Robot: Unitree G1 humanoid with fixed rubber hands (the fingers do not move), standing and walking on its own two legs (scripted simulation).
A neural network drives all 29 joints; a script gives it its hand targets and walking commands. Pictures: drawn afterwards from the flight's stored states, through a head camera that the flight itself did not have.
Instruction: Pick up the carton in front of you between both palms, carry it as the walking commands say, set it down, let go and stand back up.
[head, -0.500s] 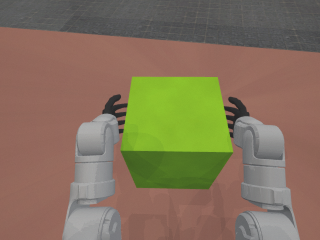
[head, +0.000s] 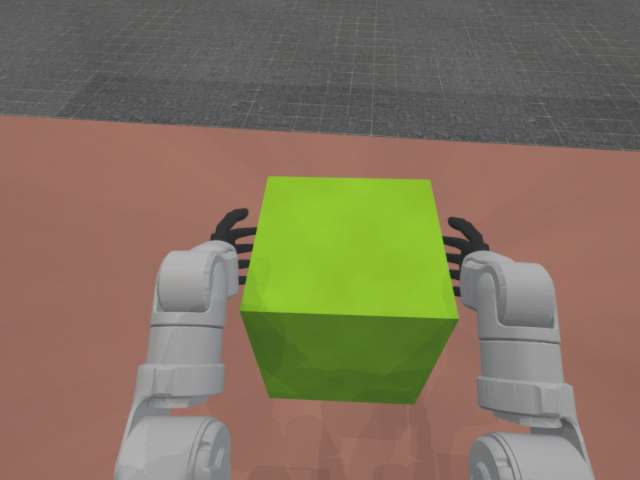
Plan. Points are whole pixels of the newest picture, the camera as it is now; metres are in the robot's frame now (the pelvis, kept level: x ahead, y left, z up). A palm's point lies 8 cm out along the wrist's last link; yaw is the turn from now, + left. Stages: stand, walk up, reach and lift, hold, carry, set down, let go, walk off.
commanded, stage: carry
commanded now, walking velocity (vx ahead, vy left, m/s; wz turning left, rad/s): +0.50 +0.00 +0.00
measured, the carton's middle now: (344, 295) +0.37 -0.01 +0.02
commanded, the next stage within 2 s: none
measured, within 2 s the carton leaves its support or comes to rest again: neither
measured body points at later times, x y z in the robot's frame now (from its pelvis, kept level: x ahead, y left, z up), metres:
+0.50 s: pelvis +0.31 -0.03 -0.06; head +0.34 -0.03 +0.39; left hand +0.67 +0.14 +0.05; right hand +0.69 -0.16 +0.05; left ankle +0.21 +0.08 -0.67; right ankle +0.35 -0.06 -0.78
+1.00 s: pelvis +0.63 +0.00 -0.11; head +0.65 +0.00 +0.34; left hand +1.00 +0.14 -0.02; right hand +0.98 -0.16 -0.02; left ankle +0.67 +0.03 -0.83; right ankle +0.51 -0.11 -0.72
